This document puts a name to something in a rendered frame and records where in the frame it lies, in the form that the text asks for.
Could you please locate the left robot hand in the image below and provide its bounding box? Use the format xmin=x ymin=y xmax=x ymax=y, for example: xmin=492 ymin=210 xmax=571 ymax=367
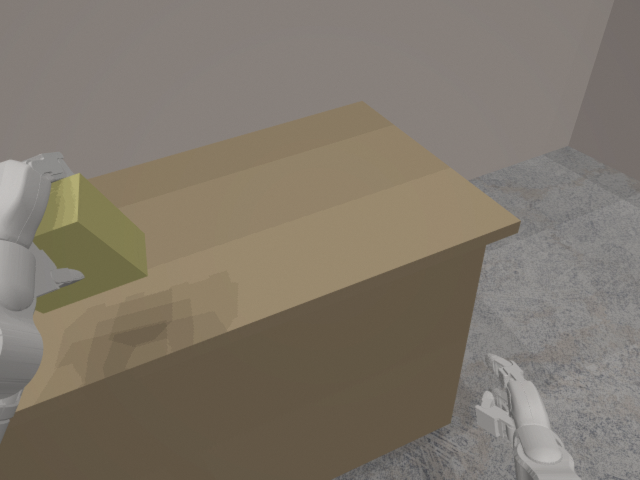
xmin=0 ymin=152 xmax=85 ymax=298

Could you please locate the robot left forearm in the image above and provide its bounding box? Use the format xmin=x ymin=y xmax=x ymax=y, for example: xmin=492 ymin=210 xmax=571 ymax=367
xmin=0 ymin=240 xmax=43 ymax=444

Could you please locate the right robot hand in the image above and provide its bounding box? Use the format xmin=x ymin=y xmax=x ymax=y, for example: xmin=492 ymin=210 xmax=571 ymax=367
xmin=475 ymin=353 xmax=551 ymax=443

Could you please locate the table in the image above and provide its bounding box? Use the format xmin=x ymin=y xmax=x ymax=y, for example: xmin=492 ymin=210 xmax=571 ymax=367
xmin=0 ymin=101 xmax=521 ymax=480

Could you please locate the robot right forearm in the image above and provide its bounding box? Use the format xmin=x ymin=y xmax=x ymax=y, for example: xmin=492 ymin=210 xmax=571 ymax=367
xmin=513 ymin=425 xmax=582 ymax=480

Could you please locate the sponge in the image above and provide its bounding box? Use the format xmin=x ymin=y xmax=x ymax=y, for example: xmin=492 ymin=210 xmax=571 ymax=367
xmin=33 ymin=173 xmax=148 ymax=314

